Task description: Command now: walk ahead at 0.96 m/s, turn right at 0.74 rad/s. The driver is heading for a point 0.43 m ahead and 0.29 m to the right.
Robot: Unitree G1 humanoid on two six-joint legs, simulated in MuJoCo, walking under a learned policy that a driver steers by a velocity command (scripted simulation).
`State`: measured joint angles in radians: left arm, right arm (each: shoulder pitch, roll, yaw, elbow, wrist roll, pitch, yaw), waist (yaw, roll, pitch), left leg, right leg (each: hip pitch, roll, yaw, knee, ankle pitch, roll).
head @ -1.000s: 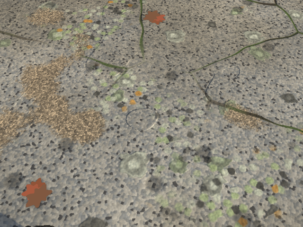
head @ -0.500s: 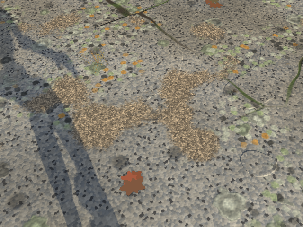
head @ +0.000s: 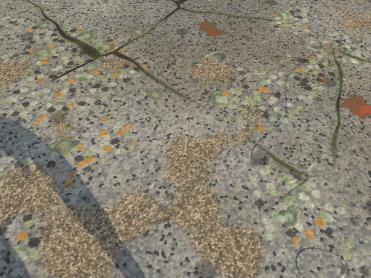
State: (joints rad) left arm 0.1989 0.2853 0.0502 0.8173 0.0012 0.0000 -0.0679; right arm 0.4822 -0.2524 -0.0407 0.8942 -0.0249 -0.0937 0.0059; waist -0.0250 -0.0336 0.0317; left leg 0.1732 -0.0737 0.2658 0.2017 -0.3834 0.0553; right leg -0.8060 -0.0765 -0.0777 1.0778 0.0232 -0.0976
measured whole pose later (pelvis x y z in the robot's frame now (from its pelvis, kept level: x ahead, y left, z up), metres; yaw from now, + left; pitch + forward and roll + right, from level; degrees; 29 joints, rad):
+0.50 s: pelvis +0.45 +0.00 +0.00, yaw -27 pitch +3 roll +1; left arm 0.45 0.32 0.08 0.86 0.00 -0.08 -0.02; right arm -0.07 -0.26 0.05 0.56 -0.03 -0.07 0.01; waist 0.15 -0.01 0.03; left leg -0.62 0.08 -0.10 0.55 -0.02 -0.04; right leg 0.07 0.15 0.27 0.36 -0.43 -0.14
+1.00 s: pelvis +0.82 -0.21 -0.03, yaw -56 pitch +1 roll +3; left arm -0.03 0.30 0.01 0.59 0.00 -0.04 -0.07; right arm 0.51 -0.24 -0.02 0.88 -0.02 -0.08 -0.03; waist -0.07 -0.06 0.07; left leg 0.09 0.06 0.24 0.81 -0.42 -0.09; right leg -0.57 0.08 -0.11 0.64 -0.04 -0.19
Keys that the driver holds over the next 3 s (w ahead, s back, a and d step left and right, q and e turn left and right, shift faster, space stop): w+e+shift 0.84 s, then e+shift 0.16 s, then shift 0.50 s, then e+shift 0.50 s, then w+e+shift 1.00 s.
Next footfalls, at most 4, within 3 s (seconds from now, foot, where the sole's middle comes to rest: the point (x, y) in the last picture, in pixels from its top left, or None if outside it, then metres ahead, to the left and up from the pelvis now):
0.14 right None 0.30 -0.01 -0.76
0.54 left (171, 214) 0.74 0.05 -0.76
0.98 right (270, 178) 0.91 -0.37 -0.76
1.42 left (280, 135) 1.16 -0.46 -0.76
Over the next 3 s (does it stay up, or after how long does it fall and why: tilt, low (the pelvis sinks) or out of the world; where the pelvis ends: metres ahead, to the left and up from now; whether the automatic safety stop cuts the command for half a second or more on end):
stays up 0.67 -0.79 0.00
